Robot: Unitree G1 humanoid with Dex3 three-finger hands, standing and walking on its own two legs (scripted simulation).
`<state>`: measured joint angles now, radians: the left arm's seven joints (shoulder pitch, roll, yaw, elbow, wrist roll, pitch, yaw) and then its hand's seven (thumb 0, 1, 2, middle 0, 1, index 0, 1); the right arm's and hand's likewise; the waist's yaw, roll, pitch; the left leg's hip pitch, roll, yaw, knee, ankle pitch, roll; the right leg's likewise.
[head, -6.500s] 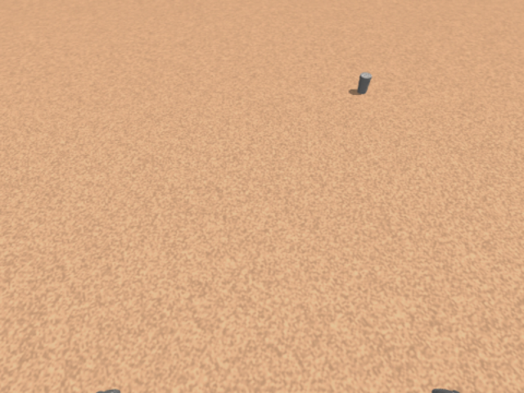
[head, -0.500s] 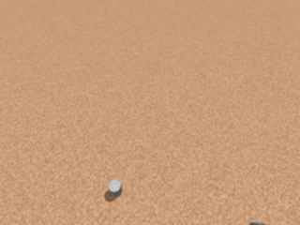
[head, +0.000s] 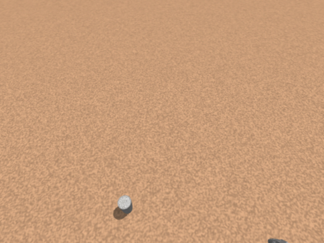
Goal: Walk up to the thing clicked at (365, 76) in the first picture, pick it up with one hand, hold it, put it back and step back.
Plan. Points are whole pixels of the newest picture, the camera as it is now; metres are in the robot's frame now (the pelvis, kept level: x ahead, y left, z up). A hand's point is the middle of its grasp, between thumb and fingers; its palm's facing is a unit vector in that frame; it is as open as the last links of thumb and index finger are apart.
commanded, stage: walk up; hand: left
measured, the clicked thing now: (126, 205) +0.40 +0.24 -0.72
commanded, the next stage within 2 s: stand in 0.52 s
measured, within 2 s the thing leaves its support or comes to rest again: neither
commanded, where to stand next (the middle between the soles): +0.04 +0.00 m, yaw +0 degrees
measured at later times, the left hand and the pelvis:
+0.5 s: hand out of the picture +0.09 +0.25 -0.16, palm faces +0.00 -0.94 -0.33, open 7.4 cm; pelvis +0.00 +0.00 +0.00, yaw +0 degrees
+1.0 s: hand out of the picture +0.08 +0.25 -0.16, palm faces -0.01 -0.94 -0.34, open 7.4 cm; pelvis +0.01 -0.01 +0.00, yaw +0 degrees
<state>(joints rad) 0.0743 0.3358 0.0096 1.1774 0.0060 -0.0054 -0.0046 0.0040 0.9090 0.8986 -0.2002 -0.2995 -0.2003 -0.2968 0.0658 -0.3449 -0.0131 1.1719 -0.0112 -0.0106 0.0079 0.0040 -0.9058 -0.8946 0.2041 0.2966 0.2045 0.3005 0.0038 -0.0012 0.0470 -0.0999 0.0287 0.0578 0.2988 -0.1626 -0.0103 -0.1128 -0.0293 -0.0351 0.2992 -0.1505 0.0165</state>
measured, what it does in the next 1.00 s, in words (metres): stands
